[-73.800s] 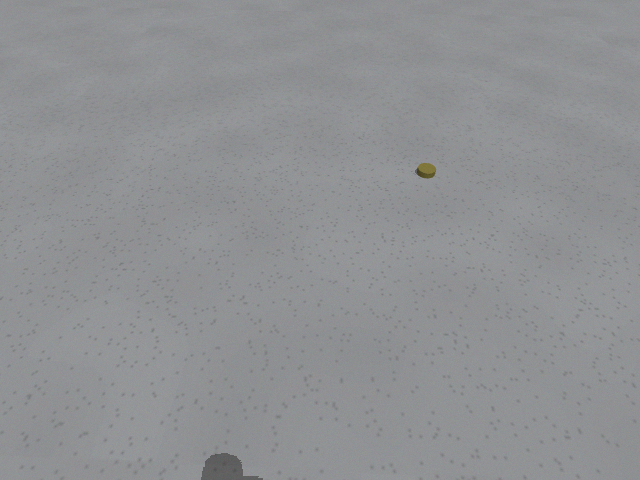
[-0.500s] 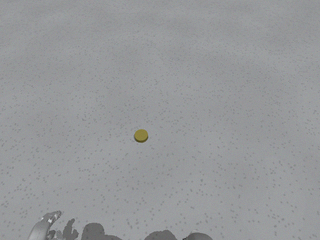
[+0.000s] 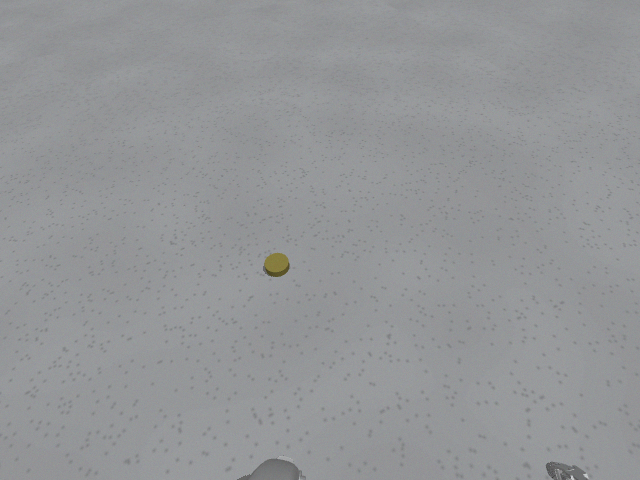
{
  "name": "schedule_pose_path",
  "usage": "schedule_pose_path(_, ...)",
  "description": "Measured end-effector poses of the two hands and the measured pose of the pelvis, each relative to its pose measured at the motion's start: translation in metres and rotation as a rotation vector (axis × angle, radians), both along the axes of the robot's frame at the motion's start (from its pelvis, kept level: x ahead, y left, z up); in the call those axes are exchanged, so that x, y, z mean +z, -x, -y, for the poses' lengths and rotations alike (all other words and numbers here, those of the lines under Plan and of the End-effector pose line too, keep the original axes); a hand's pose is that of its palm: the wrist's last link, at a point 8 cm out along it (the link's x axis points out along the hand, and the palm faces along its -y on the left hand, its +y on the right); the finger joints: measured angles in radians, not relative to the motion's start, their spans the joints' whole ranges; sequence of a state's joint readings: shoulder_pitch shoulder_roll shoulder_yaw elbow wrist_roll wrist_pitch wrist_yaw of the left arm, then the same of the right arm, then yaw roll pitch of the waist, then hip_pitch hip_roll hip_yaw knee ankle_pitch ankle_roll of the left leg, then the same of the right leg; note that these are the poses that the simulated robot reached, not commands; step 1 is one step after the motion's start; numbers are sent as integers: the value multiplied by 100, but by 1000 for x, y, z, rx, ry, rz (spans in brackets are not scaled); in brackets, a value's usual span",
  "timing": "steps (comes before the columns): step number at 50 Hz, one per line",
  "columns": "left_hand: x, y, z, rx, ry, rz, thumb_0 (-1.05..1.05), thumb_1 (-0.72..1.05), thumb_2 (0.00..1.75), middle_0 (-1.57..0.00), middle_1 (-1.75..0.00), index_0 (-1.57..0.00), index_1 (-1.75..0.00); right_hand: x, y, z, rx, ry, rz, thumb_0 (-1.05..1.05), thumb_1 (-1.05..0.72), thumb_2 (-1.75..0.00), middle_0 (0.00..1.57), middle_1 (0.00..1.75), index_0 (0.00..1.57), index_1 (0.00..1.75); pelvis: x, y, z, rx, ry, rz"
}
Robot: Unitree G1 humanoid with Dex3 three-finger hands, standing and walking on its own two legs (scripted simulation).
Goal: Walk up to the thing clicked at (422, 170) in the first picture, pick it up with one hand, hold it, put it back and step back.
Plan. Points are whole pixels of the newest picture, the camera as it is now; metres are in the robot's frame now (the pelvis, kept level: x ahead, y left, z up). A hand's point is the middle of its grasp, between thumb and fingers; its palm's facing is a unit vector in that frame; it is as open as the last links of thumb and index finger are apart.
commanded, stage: step back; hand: left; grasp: from above
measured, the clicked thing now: (277, 264) +0.98 +0.28 -0.74
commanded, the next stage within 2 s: stand in 1.04 s
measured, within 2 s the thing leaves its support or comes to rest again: neither
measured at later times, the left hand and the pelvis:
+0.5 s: hand out of the picture +0.00 +0.28 -0.14, palm faces +0.09 -0.92 -0.39, open 7.4 cm; pelvis -0.03 -0.01 +0.00, yaw +6 degrees
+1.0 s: hand out of the picture +0.07 +0.30 -0.15, palm faces +0.11 -0.92 -0.39, open 7.4 cm; pelvis +0.01 +0.02 +0.00, yaw +5 degrees
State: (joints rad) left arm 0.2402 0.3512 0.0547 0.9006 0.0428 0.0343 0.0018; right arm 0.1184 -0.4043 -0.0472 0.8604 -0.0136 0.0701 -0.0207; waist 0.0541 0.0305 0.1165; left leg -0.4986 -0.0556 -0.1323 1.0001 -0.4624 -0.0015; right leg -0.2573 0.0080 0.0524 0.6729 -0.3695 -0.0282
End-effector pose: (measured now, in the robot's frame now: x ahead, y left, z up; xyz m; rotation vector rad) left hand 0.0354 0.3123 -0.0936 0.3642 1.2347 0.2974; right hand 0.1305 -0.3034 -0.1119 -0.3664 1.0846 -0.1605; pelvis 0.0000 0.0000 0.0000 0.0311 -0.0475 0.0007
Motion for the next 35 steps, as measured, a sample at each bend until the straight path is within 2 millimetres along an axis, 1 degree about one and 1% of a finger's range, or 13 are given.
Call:
schedule_pose_path(3,11,18,0,22,-20,3,1,90,90,-20,-30,-21,-30,-3,30,5,-1,-11,-42,0,-90,-90,20,30,20,30,5,13,2,27,-6,-13)
schedule_pose_path(7,17,30,-7,32,-41,53,1,90,90,-21,-30,-21,-30,-12,71,8,18,-3,-138,0,-90,-90,20,30,20,30,4,27,2,69,12,-22)
schedule_pose_path(9,17,36,-12,46,-43,83,1,90,90,-20,-30,-21,-30,-14,87,6,35,3,-188,0,-90,-90,20,30,20,30,3,33,1,96,19,-22)
schedule_pose_path(13,8,50,-26,73,-30,94,1,90,90,-20,-30,-21,-30,-11,104,-3,49,11,-219,1,-90,-90,20,30,20,30,0,42,-6,125,5,-6)
schedule_pose_path(16,2,59,-27,84,-6,59,1,90,90,-20,-30,-21,-30,-2,109,-10,35,2,-177,1,-90,-90,20,30,20,30,4,41,-9,113,-2,-3)
schedule_pose_path(20,-1,59,-21,75,30,39,1,90,90,-20,-30,-21,-30,9,105,-10,26,6,-143,0,-90,-90,21,30,20,30,9,37,-5,111,16,-1)
schedule_pose_path(24,-5,46,-10,57,39,39,1,90,90,-20,-30,-21,-30,8,92,1,23,4,-117,0,-90,-90,21,30,20,31,6,31,4,101,13,0)
schedule_pose_path(28,-8,31,7,55,29,63,1,90,90,-20,-30,-21,-30,-5,72,15,16,4,-115,0,-90,-90,21,30,20,31,-1,20,13,104,50,11)
schedule_pose_path(32,-3,24,18,66,32,83,1,90,90,-20,-30,-21,-30,-7,48,13,38,-1,-117,0,-90,-90,20,30,20,30,2,9,16,108,31,5)
schedule_pose_path(35,1,20,19,78,30,81,1,90,90,-20,-30,-21,-30,-6,32,9,57,-8,-109,0,-90,-90,20,30,20,30,5,3,13,114,29,2)
